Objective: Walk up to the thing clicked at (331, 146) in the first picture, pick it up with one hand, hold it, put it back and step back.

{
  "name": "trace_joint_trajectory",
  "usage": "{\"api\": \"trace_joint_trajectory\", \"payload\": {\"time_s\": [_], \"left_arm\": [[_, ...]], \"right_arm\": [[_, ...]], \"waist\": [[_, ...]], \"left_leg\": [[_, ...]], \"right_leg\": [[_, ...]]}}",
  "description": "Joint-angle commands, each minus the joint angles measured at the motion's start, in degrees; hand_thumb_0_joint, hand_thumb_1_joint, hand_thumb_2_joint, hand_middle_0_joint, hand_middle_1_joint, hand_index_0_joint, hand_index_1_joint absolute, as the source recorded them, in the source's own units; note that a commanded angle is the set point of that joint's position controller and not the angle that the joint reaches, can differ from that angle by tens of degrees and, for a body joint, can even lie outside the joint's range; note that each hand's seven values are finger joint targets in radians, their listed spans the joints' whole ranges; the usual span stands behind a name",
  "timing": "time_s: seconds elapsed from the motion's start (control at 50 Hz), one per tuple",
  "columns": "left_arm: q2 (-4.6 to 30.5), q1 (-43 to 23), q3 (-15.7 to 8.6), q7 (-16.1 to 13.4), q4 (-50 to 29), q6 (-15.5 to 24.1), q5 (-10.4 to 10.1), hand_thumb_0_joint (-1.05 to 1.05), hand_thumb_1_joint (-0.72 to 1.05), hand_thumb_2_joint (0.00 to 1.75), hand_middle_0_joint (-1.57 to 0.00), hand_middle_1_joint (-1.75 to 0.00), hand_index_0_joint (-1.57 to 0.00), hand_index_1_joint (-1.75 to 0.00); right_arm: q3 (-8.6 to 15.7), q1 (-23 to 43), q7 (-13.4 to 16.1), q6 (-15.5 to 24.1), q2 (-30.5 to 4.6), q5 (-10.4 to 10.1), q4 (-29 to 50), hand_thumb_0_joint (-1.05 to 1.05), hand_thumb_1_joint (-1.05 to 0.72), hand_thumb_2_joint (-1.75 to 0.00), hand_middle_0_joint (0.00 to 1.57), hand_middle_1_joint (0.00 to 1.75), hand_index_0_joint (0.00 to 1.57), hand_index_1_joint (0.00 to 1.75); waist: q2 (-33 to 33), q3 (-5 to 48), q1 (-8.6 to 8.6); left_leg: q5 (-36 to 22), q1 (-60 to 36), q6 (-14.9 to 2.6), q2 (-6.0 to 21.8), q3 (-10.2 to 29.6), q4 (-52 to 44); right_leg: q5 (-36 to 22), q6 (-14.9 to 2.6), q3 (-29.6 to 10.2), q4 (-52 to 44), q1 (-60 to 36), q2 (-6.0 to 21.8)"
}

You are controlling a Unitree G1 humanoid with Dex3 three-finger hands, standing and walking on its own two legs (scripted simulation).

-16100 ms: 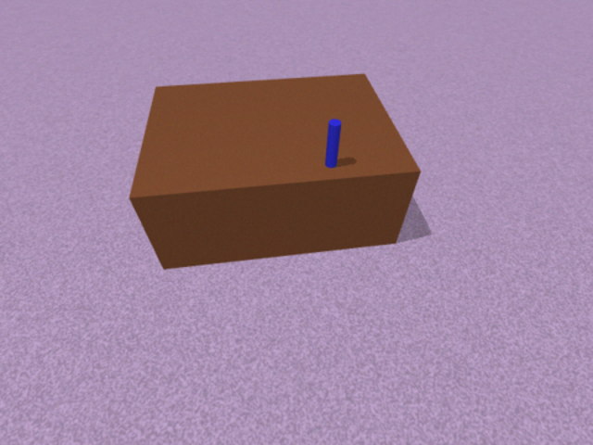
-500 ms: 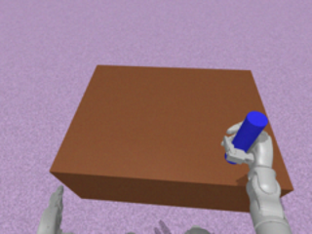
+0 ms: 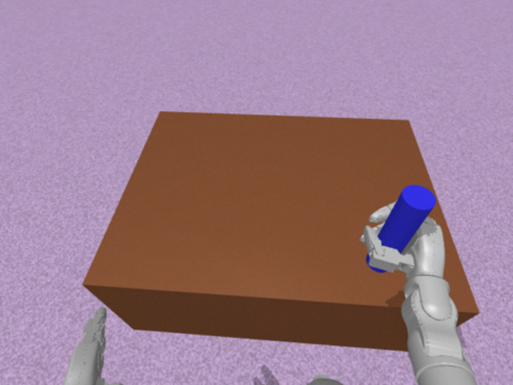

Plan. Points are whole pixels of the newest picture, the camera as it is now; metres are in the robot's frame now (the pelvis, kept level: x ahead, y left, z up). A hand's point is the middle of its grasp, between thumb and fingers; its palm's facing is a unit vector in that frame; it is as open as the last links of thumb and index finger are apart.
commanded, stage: hold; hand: right
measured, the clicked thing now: (395, 233) +0.33 -0.19 +0.07
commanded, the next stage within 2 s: crouch in 1.88 s
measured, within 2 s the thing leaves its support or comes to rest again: neither
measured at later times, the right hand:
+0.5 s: hand (383, 241) +0.33 -0.17 +0.05, palm faces +0.16 +0.99 +0.01, open 5.3 cm
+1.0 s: hand (378, 241) +0.33 -0.17 +0.05, palm faces +0.16 +0.99 +0.01, open 5.3 cm
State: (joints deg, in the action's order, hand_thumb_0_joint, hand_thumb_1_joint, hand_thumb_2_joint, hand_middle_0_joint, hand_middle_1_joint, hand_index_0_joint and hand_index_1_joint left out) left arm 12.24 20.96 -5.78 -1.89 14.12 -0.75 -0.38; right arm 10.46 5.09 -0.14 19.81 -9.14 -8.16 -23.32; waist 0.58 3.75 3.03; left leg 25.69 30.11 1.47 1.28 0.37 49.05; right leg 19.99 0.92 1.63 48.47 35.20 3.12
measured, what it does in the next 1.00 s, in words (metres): stands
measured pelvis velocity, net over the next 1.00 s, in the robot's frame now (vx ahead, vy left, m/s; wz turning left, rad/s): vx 0.00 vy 0.00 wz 0.00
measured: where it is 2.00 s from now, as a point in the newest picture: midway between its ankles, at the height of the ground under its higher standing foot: outside the picture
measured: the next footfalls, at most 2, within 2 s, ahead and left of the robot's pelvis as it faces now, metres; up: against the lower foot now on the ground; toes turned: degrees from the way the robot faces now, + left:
none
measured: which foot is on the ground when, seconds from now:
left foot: down 0.00-1.00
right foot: down 0.00-1.00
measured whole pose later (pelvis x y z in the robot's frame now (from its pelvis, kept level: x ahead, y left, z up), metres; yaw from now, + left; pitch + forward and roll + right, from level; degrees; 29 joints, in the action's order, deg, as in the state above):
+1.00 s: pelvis +0.00 +0.00 +0.00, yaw +0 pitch +6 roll +0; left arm 12.1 19.7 -5.3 -2.0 17.0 0.5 -0.2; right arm 10.2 5.3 -0.3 20.5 -8.9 -8.4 -25.5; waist 0.6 3.3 3.0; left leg 24.8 28.7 1.3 1.2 0.4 47.2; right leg 19.0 1.0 1.7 46.4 33.6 3.1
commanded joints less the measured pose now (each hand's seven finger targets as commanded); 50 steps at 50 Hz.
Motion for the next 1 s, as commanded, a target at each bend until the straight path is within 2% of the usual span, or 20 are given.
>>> {"api": "trace_joint_trajectory", "payload": {"time_s": [0.0, 0.02, 0.04, 0.06, 0.12, 0.18, 0.3, 0.38, 0.42, 0.44, 0.48, 0.54, 0.58, 0.64, 0.66, 0.72, 0.84, 0.88, 0.9, 0.98], "left_arm": [[8.5, -2.6, -4.9, -1.0, -8.9, 3.3, -0.1, 0.0, -0.54, 0.04, -0.05, -0.06, -0.05, -0.05], [7.1, -4.7, -3.2, -0.9, -11.4, 3.6, -0.1, 0.0, -0.54, 0.04, -0.05, -0.06, -0.05, -0.05], [8.5, -3.5, -4.8, -1.0, -10.8, 3.7, 0.1, 0.0, -0.54, 0.04, -0.05, -0.06, -0.05, -0.05], [8.5, -3.3, -4.9, -1.0, -9.2, 3.7, 0.1, 0.0, -0.54, 0.04, -0.05, -0.06, -0.05, -0.05], [6.0, -2.3, -2.4, -0.8, -8.4, 3.9, 0.0, 0.0, -0.54, 0.04, -0.05, -0.06, -0.05, -0.05], [8.9, -2.0, -5.3, -1.1, -7.9, 4.0, 0.2, 0.0, -0.54, 0.04, -0.05, -0.06, -0.06, -0.05], [6.8, -4.3, -3.3, -0.6, -7.3, 4.3, 0.1, 0.0, -0.54, 0.04, -0.05, -0.06, -0.05, -0.05], [9.3, -4.4, -5.2, -1.0, -8.7, 4.2, 0.0, 0.0, -0.54, 0.04, -0.05, -0.06, -0.06, -0.05], [6.6, -3.9, -2.7, -0.7, -7.0, 4.3, 0.1, 0.0, -0.55, 0.05, -0.05, -0.06, -0.05, -0.06], [7.8, -2.3, -4.4, -0.9, -5.6, 4.2, 0.1, 0.0, -0.54, 0.04, -0.05, -0.06, -0.06, -0.06], [7.1, -5.3, -2.7, -0.8, -9.4, 4.6, 0.0, 0.0, -0.55, 0.05, -0.05, -0.06, -0.05, -0.06], [7.3, -2.6, -3.8, -0.9, -4.7, 4.1, 0.2, 0.0, -0.54, 0.04, -0.05, -0.06, -0.05, -0.05], [9.1, -4.2, -5.2, -1.1, -8.0, 4.5, 0.1, 0.0, -0.54, 0.04, -0.05, -0.06, -0.05, -0.05], [5.9, -2.5, -2.4, -0.8, -5.7, 4.4, 0.1, 0.0, -0.55, 0.05, -0.05, -0.06, -0.05, -0.06], [5.8, -3.1, -2.2, -0.9, -5.7, 4.3, -0.1, 0.0, -0.54, 0.05, -0.05, -0.06, -0.05, -0.05], [8.1, -4.3, -4.1, -1.1, -7.3, 4.6, 0.1, 0.0, -0.54, 0.05, -0.05, -0.06, -0.05, -0.05], [8.6, -4.2, -4.4, -0.9, -8.3, 4.5, 0.1, 0.0, -0.55, 0.05, -0.05, -0.06, -0.05, -0.05], [6.1, -3.8, -2.1, -0.6, -7.0, 4.5, 0.0, 0.0, -0.55, 0.05, -0.05, -0.06, -0.05, -0.06], [8.6, -3.7, -5.0, -0.9, -6.8, 4.5, 0.0, 0.0, -0.55, 0.05, -0.05, -0.06, -0.05, -0.06], [5.5, -3.4, -1.6, -0.5, -6.5, 4.6, 0.1, 0.0, -0.55, 0.05, -0.05, -0.06, -0.05, -0.06]], "right_arm": [[4.7, 18.9, 0.5, 5.4, -10.5, -0.5, 15.6, 0.0, -0.68, -1.34, 1.42, 1.45, 1.43, 1.45], [2.8, 17.6, 0.3, 5.3, -8.5, 0.0, 13.7, 0.0, -0.68, -1.34, 1.42, 1.45, 1.43, 1.45], [1.1, 17.9, 0.1, 5.4, -6.6, -0.2, 15.1, 0.0, -0.7, -1.35, 1.43, 1.46, 1.44, 1.46], [0.7, 16.7, -0.1, 5.3, -6.1, -0.3, 14.0, 0.0, -0.68, -1.36, 1.43, 1.47, 1.44, 1.47], [2.1, 17.5, -0.3, 5.1, -7.6, -0.3, 12.6, 0.0, -0.69, -1.34, 1.42, 1.45, 1.43, 1.45], [2.4, 17.2, -0.3, 5.3, -8.0, -0.4, 14.2, 0.0, -0.7, -1.35, 1.43, 1.46, 1.44, 1.46], [2.5, 16.4, -0.3, 5.2, -7.0, -0.5, 11.3, 0.0, -0.69, -1.35, 1.43, 1.46, 1.44, 1.46], [2.2, 19.4, -0.3, 5.9, -8.3, -0.5, 14.7, 0.0, -0.69, -1.34, 1.42, 1.45, 1.42, 1.45], [0.2, 16.8, -0.4, 5.5, -5.2, -0.4, 10.6, 0.0, -0.71, -1.35, 1.43, 1.46, 1.44, 1.46], [0.9, 17.5, -0.4, 5.6, -6.2, -0.5, 11.9, 0.0, -0.72, -1.36, 1.44, 1.47, 1.44, 1.47], [1.7, 17.7, -0.1, 5.6, -7.5, -0.1, 12.2, 0.0, -0.72, -1.35, 1.43, 1.46, 1.44, 1.46], [2.1, 17.5, 0.3, 5.5, -7.3, -0.4, 12.3, 0.0, -0.73, -1.34, 1.44, 1.45, 1.44, 1.45], [3.5, 19.1, 0.6, 5.7, -9.2, -0.3, 14.3, 0.0, -0.7, -1.35, 1.43, 1.46, 1.44, 1.46], [-0.4, 17.2, 0.1, 5.0, -4.8, -0.2, 11.9, 0.0, -0.72, -1.35, 1.44, 1.46, 1.44, 1.46], [1.8, 18.8, 0.3, 5.3, -7.4, -0.5, 12.9, 0.0, -0.71, -1.35, 1.43, 1.46, 1.44, 1.46], [0.3, 17.3, -0.1, 5.1, -6.1, -0.2, 11.4, 0.0, -0.72, -1.36, 1.44, 1.47, 1.45, 1.47], [1.7, 17.5, -0.2, 5.7, -6.8, -0.8, 12.2, 0.0, -0.72, -1.34, 1.44, 1.46, 1.44, 1.46], [1.5, 14.9, -0.2, 5.4, -6.4, -0.6, 10.4, 0.0, -0.72, -1.34, 1.43, 1.45, 1.44, 1.45], [2.0, 17.3, -0.2, 5.8, -7.4, -0.8, 12.1, 0.0, -0.72, -1.34, 1.42, 1.45, 1.43, 1.45], [0.5, 12.7, 0.0, 6.0, -5.3, -0.4, 11.1, 0.0, -0.71, -1.35, 1.43, 1.45, 1.43, 1.45]], "waist": [[-0.2, 14.6, -0.09], [0.1, 15.2, -0.15], [0.3, 15.5, 0.99], [-1.0, 14.7, 0.1], [-0.2, 12.4, 0.18], [-1.2, 13.4, -0.07], [-0.8, 13.3, -0.65], [-0.8, 15.9, 0.04], [-1.5, 13.2, -0.44], [-1.2, 13.3, 0.15], [-0.5, 14.8, -0.49], [-2.2, 11.7, -0.59], [-1.4, 14.8, -0.36], [-1.2, 11.9, -0.2], [-1.3, 11.5, -0.47], [-0.8, 13.6, 0.15], [0.2, 15.7, -0.37], [-0.8, 13.0, -1.17], [-0.3, 14.0, 0.16], [-0.2, 14.0, -1.39]], "left_leg": [[-14.0, -0.3, -0.94, -1.6, -1.0, -8.5], [-14.5, -1.0, -0.87, -1.5, -0.9, -8.6], [-14.4, -0.6, -0.94, -1.7, -1.1, -8.5], [-14.7, -0.2, -1.01, -1.6, -1.3, -8.3], [-13.4, 0.0, -0.93, -1.5, -1.0, -9.1], [-12.5, -0.3, -1.15, -1.5, -1.1, -9.4], [-13.4, -0.3, -1.16, -1.7, -1.5, -8.7], [-14.1, -0.3, -1.31, -2.1, -1.7, -8.4], [-13.3, 0.4, -1.44, -2.1, -1.9, -8.5], [-13.0, 1.0, -1.36, -2.0, -1.8, -8.7], [-12.5, -0.5, -1.34, -2.0, -1.7, -9.2], [-11.6, 0.8, -1.47, -2.0, -1.8, -9.3], [-12.7, -0.8, -1.36, -2.0, -1.8, -9.4], [-13.1, -0.1, -1.33, -2.0, -1.6, -9.5], [-12.1, 0.1, -1.29, -1.7, -1.2, -9.9], [-11.6, 0.2, -1.36, -1.9, -1.3, -9.9], [-14.7, -1.6, -1.29, -2.2, -1.8, -9.0], [-14.6, -1.5, -1.17, -1.7, -1.4, -9.5], [-14.7, -1.0, -1.0, -1.7, -1.0, -9.8], [-17.1, -2.3, -1.0, -1.8, -1.4, -9.1]], "right_leg": [[-8.4, -1.42, -0.1, -6.2, -13.1, -1.7], [-8.6, -1.43, -0.1, -6.1, -13.5, -1.8], [-8.3, -1.36, -0.1, -6.4, -14.4, -1.7], [-8.9, -1.22, -0.1, -6.5, -14.4, -1.8], [-7.7, -1.35, 0.1, -6.8, -13.1, -1.8], [-6.9, -1.09, 0.1, -7.3, -14.3, -1.9], [-7.9, -1.18, -0.3, -7.2, -12.9, -1.8], [-9.0, -1.05, -0.7, -7.6, -15.6, -1.4], [-8.5, -0.87, -0.5, -7.8, -14.4, -1.5], [-7.7, -0.96, -0.4, -7.7, -14.6, -1.5], [-7.5, -1.03, -0.3, -8.0, -14.9, -1.6], [-6.2, -0.88, -0.3, -8.5, -13.8, -1.6], [-7.4, -0.9, -0.5, -8.4, -15.4, -1.5], [-7.6, -1.04, -0.2, -8.3, -14.1, -1.7], [-7.0, -1.08, 0.0, -8.2, -13.6, -1.7], [-6.2, -1.01, -0.3, -8.4, -14.9, -1.5], [-9.7, -1.07, -0.6, -8.2, -15.5, -1.5], [-9.6, -1.19, 0.1, -7.9, -14.2, -2.0], [-9.5, -1.29, 0.1, -7.6, -14.9, -1.9], [-11.8, -1.27, 0.1, -7.4, -14.9, -2.1]]}}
